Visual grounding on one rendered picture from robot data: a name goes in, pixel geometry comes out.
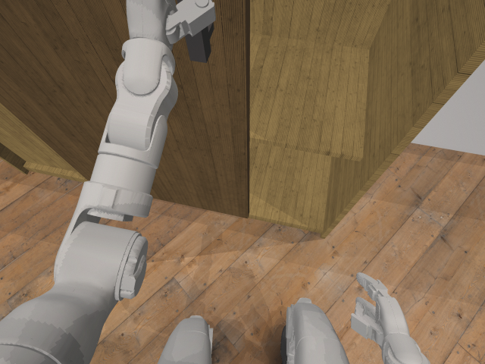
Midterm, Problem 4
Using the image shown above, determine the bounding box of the left robot upper arm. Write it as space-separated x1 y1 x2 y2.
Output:
0 221 148 364

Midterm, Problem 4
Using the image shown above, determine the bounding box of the right robot forearm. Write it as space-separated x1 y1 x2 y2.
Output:
382 333 430 364

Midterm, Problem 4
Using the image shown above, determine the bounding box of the left robot hand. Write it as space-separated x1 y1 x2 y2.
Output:
127 0 216 51

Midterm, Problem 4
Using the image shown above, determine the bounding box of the robot left thigh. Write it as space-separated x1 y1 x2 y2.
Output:
158 318 213 364

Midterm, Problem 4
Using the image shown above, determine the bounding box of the wardrobe door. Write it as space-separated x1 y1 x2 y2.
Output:
0 0 250 218
0 103 78 172

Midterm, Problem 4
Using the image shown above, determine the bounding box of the handle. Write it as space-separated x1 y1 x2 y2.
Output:
177 0 214 63

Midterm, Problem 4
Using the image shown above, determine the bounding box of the right robot hand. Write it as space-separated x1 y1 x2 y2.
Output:
351 272 410 349

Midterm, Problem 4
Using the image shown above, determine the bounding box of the robot thigh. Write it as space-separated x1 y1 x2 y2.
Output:
286 303 349 364
158 318 213 364

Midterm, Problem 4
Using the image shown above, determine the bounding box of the left robot forearm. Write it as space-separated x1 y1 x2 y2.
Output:
54 38 178 281

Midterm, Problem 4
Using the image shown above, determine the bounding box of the robot right thigh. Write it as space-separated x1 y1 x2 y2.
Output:
286 303 349 364

